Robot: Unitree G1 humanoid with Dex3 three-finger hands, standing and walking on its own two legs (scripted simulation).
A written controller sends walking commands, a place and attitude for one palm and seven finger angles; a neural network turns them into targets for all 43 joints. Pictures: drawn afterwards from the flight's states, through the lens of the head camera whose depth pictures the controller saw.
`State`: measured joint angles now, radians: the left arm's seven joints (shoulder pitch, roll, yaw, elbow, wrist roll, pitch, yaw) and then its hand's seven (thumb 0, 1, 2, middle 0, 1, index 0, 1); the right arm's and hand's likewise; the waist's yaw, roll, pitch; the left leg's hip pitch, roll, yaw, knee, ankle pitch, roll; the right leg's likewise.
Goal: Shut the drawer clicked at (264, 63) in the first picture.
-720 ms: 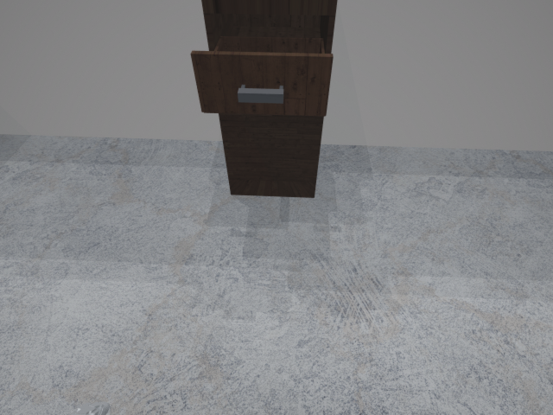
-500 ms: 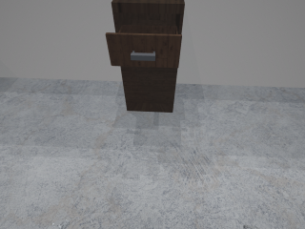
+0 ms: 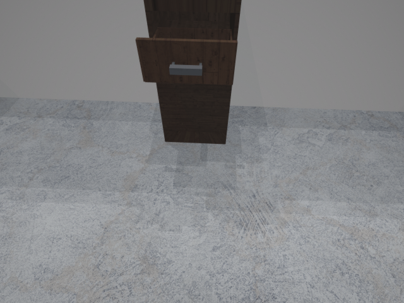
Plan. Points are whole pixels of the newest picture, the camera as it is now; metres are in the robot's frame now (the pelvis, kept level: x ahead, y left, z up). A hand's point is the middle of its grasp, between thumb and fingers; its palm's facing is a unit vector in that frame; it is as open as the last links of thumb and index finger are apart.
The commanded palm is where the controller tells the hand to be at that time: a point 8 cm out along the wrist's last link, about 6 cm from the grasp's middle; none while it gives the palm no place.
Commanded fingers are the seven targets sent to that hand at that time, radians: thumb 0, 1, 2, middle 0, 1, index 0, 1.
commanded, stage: stand and wait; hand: left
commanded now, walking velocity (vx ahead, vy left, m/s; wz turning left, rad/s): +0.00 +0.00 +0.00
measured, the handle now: (186, 67) +0.94 +0.12 -0.01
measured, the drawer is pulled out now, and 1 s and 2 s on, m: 0.30 0.30 0.30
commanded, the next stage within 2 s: look at it before walking up in 0.10 s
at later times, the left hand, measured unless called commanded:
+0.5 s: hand out of the picture +0.07 +0.25 -0.15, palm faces -0.03 -0.94 -0.34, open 7.4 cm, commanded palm none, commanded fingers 0.00 0.90 0.90 -0.20 -0.30 -0.20 -0.30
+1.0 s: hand out of the picture +0.06 +0.24 -0.17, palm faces -0.03 -0.96 -0.29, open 7.4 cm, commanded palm none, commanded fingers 0.00 0.90 0.90 -0.20 -0.30 -0.20 -0.30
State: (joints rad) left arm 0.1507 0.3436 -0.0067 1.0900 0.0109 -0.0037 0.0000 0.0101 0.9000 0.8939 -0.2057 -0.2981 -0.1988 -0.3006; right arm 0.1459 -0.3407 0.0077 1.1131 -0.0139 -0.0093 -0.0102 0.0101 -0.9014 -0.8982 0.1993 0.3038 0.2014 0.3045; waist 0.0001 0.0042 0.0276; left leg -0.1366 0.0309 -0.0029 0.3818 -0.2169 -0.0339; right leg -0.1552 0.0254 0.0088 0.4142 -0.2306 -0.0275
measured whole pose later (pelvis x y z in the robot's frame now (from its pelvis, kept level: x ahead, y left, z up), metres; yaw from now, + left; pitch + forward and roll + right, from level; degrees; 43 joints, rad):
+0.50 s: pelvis +0.00 +0.01 +0.00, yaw +0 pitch -2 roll +0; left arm 0.14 0.34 -0.01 1.09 0.01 -0.01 0.00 0.01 0.90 0.89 -0.21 -0.30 -0.20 -0.30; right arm 0.13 -0.33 0.01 1.11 -0.01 -0.02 -0.01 0.01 -0.90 -0.90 0.20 0.30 0.20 0.30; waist 0.00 0.00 0.02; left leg -0.13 0.02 0.00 0.36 -0.20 -0.03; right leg -0.15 0.02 0.02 0.39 -0.21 -0.02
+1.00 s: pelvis +0.02 +0.01 -0.01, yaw -3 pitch -1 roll +0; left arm 0.23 0.29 0.00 1.09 0.02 0.01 -0.01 0.01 0.90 0.89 -0.20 -0.30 -0.20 -0.30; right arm 0.18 -0.28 0.01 1.11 -0.02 -0.01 0.00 0.01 -0.90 -0.90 0.20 0.30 0.20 0.30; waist 0.02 0.00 -0.02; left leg -0.15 0.04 0.04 0.47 -0.31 -0.02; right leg -0.17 0.04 0.05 0.48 -0.28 -0.02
